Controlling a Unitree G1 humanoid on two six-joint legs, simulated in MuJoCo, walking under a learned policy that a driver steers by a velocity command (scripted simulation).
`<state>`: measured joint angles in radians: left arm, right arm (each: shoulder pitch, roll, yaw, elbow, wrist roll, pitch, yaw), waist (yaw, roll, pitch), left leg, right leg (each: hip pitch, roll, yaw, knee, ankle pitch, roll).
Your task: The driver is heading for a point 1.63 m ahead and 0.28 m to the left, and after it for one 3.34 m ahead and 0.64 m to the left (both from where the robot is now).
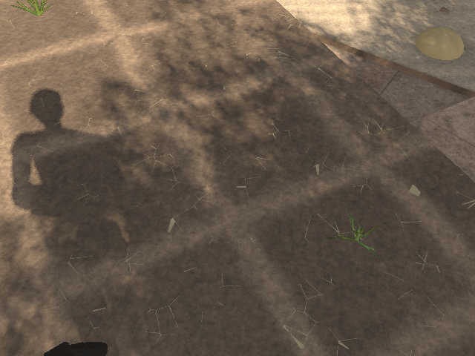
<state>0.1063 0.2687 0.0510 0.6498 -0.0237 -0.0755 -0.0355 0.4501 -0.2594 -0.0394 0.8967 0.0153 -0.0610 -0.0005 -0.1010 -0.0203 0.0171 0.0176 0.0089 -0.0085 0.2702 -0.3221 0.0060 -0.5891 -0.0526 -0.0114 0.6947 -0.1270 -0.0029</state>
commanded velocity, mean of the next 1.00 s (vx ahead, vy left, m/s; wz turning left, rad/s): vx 0.20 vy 0.00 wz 0.00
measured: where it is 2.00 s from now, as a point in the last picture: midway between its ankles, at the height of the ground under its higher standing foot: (197, 282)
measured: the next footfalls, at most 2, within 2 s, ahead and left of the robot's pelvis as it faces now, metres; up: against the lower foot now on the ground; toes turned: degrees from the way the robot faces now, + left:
right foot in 0.12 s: +0.23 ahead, -0.14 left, +0.00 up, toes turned -2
left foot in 0.56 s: +0.41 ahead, +0.08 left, +0.00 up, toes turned +0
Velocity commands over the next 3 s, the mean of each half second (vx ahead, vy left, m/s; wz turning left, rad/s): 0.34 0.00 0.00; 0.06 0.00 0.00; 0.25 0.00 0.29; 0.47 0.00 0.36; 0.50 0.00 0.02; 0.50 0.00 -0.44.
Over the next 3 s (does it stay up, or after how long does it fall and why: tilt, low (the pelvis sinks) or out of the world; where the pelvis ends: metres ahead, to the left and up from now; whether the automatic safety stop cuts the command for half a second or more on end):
stays up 1.26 0.26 -0.02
